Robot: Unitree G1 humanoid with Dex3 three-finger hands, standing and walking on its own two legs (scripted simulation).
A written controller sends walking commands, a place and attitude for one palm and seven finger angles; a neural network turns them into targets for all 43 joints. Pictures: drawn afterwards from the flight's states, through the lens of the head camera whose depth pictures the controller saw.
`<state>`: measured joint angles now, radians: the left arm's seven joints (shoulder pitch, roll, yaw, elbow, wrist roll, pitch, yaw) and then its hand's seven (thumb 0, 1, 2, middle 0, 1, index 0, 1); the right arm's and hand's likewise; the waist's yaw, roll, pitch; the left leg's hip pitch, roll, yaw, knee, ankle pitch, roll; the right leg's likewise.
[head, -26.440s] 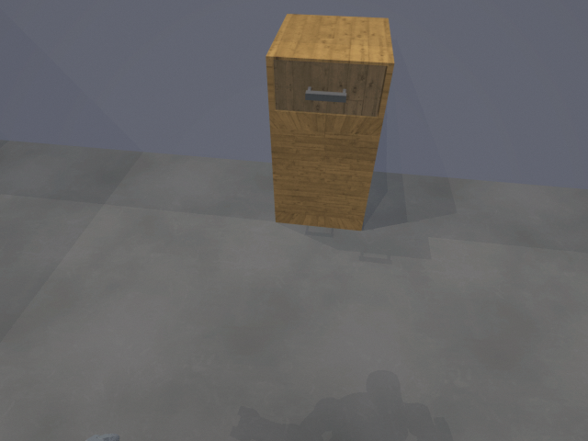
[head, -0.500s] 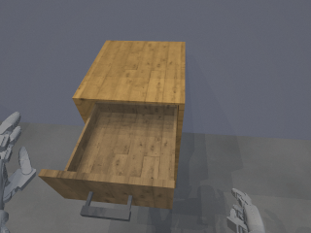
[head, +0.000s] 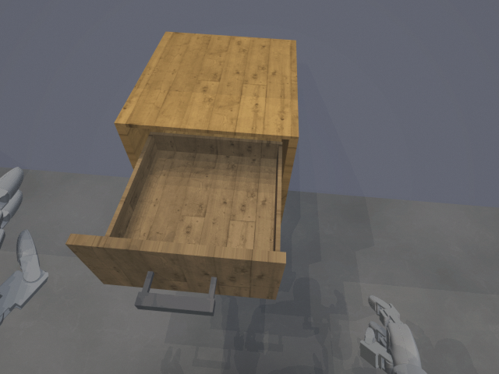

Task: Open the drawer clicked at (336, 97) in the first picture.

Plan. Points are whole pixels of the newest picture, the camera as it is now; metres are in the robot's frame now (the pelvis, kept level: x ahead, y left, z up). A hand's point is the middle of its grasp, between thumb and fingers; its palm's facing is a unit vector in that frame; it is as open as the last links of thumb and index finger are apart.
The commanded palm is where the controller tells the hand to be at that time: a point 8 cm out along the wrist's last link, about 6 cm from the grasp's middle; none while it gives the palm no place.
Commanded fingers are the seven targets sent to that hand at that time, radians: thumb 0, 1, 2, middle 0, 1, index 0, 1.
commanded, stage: step back with the hand held close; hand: left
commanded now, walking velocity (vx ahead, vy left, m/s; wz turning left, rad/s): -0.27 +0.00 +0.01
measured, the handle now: (178, 291) +0.26 +0.15 -0.08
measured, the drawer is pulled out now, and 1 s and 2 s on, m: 0.30 0.30 0.30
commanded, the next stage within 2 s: stop stepping back and stand still in 0.92 s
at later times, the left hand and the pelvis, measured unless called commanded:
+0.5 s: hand (20, 293) +0.17 +0.25 +0.16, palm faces +0.36 -0.78 -0.51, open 7.4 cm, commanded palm +0.10 +0.28 +0.18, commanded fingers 0.00 0.90 0.90 -0.20 -0.30 -0.20 -0.30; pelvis -0.03 +0.00 +0.00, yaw +1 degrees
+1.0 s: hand out of the picture +0.07 +0.21 +0.16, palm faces +0.26 -0.83 -0.50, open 7.4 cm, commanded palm +0.00 +0.26 +0.18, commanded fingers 0.00 0.90 0.90 -0.20 -0.30 -0.20 -0.30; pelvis -0.13 -0.02 +0.00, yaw -1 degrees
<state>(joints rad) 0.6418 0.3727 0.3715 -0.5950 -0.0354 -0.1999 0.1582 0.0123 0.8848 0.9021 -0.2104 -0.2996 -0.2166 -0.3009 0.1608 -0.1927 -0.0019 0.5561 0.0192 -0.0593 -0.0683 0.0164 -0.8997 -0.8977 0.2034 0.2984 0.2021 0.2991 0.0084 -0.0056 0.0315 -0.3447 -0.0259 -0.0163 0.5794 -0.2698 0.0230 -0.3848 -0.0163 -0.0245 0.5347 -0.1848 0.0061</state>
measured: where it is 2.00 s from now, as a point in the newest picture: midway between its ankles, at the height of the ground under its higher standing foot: outside the picture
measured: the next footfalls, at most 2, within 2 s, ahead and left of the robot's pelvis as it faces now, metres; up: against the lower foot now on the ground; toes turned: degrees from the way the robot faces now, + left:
right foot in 0.60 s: -0.08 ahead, -0.13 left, +0.00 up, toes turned -3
left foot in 0.90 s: -0.07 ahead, +0.10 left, +0.00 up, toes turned +1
